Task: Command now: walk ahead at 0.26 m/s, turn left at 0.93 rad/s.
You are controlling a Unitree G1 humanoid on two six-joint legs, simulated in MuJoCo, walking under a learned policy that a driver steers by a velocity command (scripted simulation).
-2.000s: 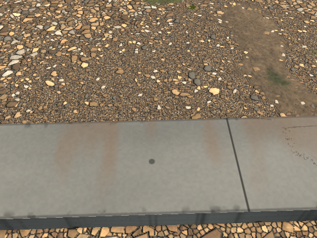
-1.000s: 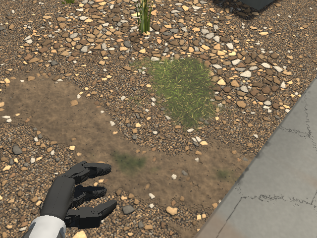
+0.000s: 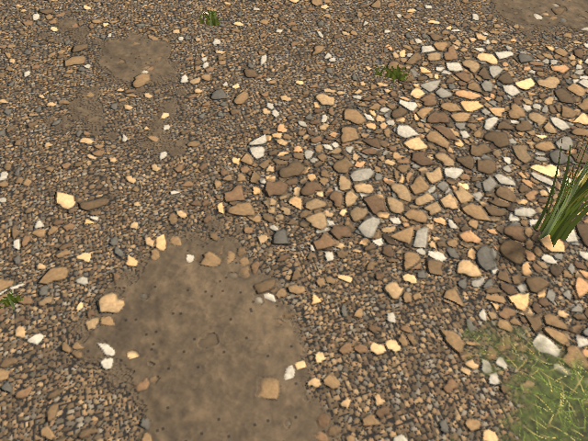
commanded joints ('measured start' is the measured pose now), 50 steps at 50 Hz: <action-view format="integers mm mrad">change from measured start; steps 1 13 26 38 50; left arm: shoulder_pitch -132 -35 -35 -12 -89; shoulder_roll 135 221 139 171 138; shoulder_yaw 48 68 36 49 43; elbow -69 -123 -80 -107 -151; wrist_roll -8 -24 -16 -6 -49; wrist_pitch -13 17 74 47 23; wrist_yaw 13 -23 -6 0 -24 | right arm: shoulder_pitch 73 52 -86 -64 131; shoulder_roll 34 -266 -101 -41 -162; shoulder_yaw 11 -65 1 8 -11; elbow -98 -197 -210 -148 -39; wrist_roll -12 -74 -57 -43 -49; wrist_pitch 17 -30 13 15 -31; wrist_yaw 9 68 6 8 35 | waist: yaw -45 -61 -1 1 -75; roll -151 135 74 -131 208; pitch -81 -452 -257 -151 3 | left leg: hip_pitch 24 850 340 102 456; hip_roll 91 311 107 -96 265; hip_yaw -22 -731 -369 -166 -538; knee -257 -1001 -911 -208 -1176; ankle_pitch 164 537 505 -86 -554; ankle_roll -2 501 278 -34 292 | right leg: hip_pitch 18 -469 -116 119 -341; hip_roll -243 85 52 -206 93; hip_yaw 86 257 203 434 81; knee -245 935 306 -138 299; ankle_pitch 491 -437 -101 393 -291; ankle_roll -177 38 57 -237 -27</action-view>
